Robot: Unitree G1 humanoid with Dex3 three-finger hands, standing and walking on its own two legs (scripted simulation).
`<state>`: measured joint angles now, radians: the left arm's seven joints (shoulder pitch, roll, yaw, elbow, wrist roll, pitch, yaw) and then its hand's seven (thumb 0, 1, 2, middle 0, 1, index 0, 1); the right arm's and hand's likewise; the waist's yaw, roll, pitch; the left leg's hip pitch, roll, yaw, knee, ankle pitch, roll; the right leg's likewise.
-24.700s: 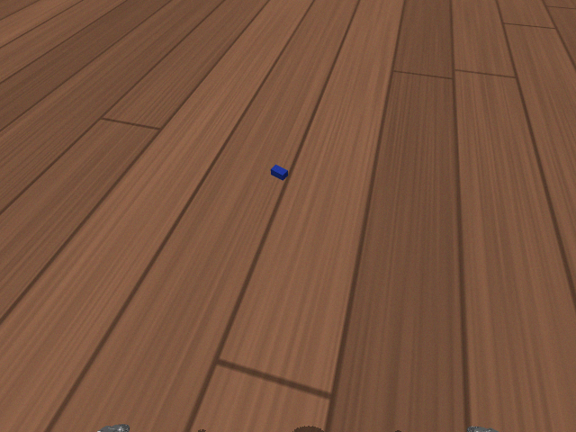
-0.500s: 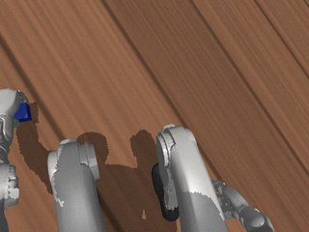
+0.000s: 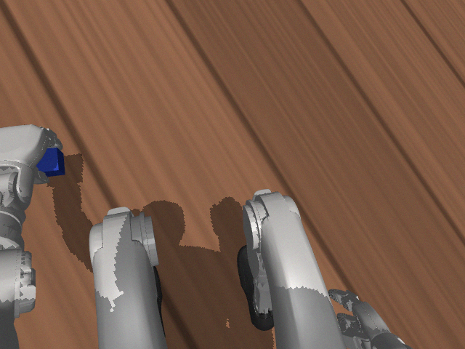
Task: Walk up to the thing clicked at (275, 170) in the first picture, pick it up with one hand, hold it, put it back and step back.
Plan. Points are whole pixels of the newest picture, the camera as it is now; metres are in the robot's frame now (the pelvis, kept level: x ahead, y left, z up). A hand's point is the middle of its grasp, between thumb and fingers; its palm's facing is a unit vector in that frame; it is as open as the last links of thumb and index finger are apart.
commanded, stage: lift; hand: left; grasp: from above
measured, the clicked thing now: (38, 163) +0.43 +0.33 -0.18
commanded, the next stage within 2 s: hold in 1.58 s
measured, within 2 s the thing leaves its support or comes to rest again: neither
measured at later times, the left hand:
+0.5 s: hand out of the picture +0.37 +0.33 -0.02, palm faces -0.44 -0.09 -0.89, open 7.3 cm
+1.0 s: hand out of the picture +0.33 +0.30 +0.20, palm faces -0.44 -0.12 -0.89, open 7.2 cm
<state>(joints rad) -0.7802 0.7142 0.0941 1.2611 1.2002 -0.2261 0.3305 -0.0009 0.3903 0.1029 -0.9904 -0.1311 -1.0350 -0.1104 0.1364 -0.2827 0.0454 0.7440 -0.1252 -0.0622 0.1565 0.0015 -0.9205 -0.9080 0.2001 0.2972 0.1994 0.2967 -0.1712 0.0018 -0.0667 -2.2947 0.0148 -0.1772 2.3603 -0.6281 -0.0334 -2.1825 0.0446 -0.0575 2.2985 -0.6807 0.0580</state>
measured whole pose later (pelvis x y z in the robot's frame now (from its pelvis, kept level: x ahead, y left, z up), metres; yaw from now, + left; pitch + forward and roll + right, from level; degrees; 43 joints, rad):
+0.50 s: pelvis +0.00 +0.00 +0.09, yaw +3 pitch +32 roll -7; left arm -0.52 0.61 0.02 0.83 1.07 -0.14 0.12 0.00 0.39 0.12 -0.98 -0.16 -1.01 -0.14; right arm 0.14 -0.26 -0.03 0.67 -0.02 0.01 0.09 0.00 -0.92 -0.91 0.20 0.30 0.20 0.30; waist -0.08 0.03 -0.18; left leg -2.02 0.02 -0.12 2.06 -0.61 -0.01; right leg -1.92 0.02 -0.03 2.02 -0.66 0.05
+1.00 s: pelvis +0.02 +0.01 +0.27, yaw +6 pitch +21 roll -4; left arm -0.27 0.52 -0.09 0.60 0.99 -0.03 0.04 0.00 0.39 0.10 -0.99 -0.14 -1.03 -0.12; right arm 0.17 -0.24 -0.01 0.67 0.03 0.01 -0.04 0.01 -0.91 -0.91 0.20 0.30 0.20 0.30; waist -0.06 0.04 -0.16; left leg -1.31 0.05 -0.05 1.46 -0.53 0.00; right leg -1.24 0.01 0.00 1.42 -0.55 0.04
